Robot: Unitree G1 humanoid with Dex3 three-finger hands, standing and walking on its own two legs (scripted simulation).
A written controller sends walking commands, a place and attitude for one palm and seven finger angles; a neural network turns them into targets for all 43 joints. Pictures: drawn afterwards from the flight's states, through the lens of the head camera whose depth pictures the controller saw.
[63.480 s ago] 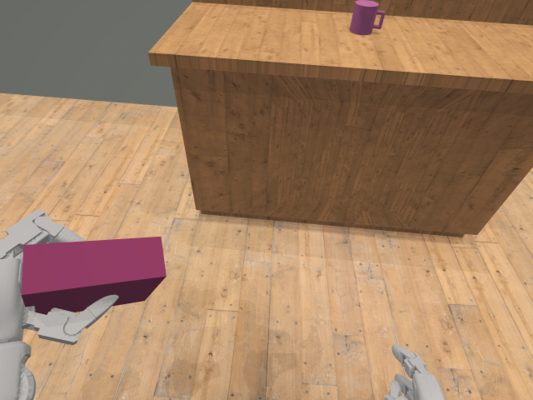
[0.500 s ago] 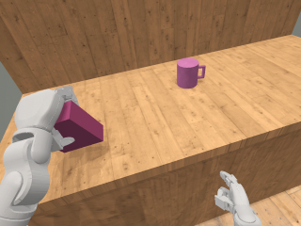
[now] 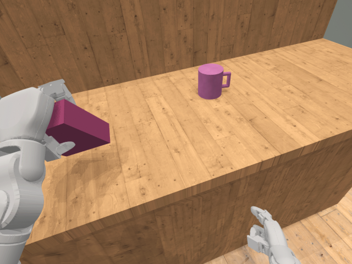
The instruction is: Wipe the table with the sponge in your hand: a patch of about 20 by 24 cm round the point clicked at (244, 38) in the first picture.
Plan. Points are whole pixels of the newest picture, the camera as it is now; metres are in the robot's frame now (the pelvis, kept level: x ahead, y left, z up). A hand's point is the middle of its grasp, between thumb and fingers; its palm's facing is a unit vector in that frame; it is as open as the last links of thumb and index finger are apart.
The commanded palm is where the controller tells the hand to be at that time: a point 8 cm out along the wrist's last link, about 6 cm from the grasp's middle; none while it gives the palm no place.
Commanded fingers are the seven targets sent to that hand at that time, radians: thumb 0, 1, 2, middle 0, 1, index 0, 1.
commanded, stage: turn the palm down, sponge in hand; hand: left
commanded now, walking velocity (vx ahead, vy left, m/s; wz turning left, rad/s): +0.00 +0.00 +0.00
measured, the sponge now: (73, 134) +0.28 +0.27 +0.19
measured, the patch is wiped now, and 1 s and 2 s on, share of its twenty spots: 0.10 0.10 0.10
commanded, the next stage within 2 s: move the sponge above the wiping area in 1.74 s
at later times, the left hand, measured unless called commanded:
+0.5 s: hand (38, 125) +0.26 +0.32 +0.23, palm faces +0.35 -0.10 -0.93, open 9.3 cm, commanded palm +0.20 +0.29 +0.29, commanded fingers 0.00 0.10 1.30 -1.20 -1.60 -1.20 -1.60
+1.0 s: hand (45, 133) +0.26 +0.30 +0.22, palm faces +0.23 -0.09 -0.97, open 9.3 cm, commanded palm +0.19 +0.29 +0.30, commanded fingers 0.00 0.10 1.30 -1.20 -1.60 -1.20 -1.60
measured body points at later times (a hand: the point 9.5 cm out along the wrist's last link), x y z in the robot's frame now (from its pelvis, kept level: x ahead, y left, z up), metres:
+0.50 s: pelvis +0.01 +0.01 +0.00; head -0.01 -0.03 +0.45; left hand +0.24 +0.32 +0.28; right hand +0.28 -0.16 -0.07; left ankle +0.05 +0.11 -0.74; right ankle +0.03 -0.11 -0.74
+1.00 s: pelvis +0.01 +0.01 +0.00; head +0.00 -0.03 +0.45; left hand +0.24 +0.30 +0.27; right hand +0.28 -0.15 -0.07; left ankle +0.05 +0.11 -0.74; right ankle +0.03 -0.11 -0.74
